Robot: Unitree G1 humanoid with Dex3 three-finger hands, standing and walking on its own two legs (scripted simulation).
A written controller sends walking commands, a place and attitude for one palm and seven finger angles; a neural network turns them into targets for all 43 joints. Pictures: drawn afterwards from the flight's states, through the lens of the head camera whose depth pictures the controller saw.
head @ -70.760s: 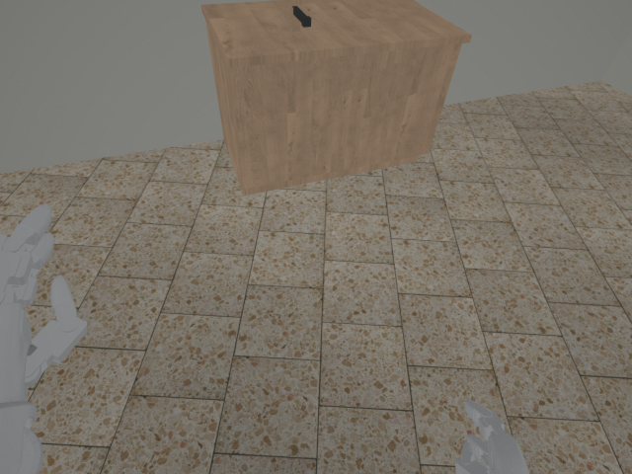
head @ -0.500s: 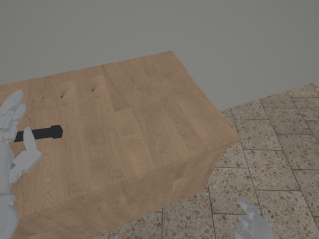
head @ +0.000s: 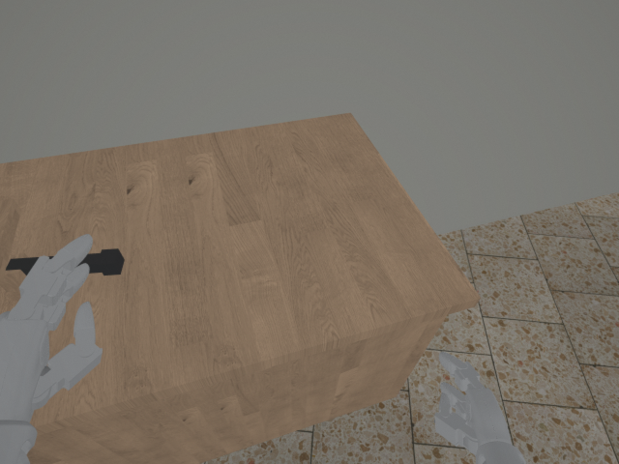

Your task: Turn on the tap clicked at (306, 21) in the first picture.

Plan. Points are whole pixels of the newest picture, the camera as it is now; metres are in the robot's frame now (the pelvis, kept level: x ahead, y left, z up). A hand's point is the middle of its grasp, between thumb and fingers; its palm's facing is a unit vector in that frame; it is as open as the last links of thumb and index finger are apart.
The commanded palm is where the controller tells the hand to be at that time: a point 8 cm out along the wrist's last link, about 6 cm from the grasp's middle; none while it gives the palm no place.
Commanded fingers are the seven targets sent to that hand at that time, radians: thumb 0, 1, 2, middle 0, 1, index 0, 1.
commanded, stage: turn the palm inward beside the body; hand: left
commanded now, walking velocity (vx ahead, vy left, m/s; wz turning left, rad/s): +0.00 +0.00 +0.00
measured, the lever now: (111, 262) +0.36 +0.35 +0.01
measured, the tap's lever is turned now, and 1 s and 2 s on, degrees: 79 79 79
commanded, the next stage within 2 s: reach beside the lever's end, fingers flat in 1.84 s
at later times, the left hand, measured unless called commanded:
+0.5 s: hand (98, 338) +0.18 +0.21 +0.17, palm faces +0.48 -0.82 -0.30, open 7.4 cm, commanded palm +0.13 +0.26 +0.16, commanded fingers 0.00 0.90 0.90 -0.20 -0.30 -0.20 -0.30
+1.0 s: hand (95, 371) +0.16 +0.22 +0.13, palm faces +0.51 -0.84 -0.18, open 7.5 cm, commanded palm +0.11 +0.26 +0.14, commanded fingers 0.00 0.90 0.90 -0.20 -0.30 -0.20 -0.30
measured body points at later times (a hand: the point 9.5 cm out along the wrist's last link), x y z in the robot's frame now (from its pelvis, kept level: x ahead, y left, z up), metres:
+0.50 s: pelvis -0.01 -0.05 -0.01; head -0.02 -0.08 +0.44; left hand +0.15 +0.26 +0.18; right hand +0.17 -0.29 -0.10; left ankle +0.00 +0.11 -0.73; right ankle -0.01 -0.11 -0.73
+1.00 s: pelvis -0.01 -0.03 -0.01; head -0.01 -0.05 +0.44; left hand +0.13 +0.27 +0.14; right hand +0.22 -0.22 -0.07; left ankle +0.00 +0.11 -0.73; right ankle -0.01 -0.11 -0.73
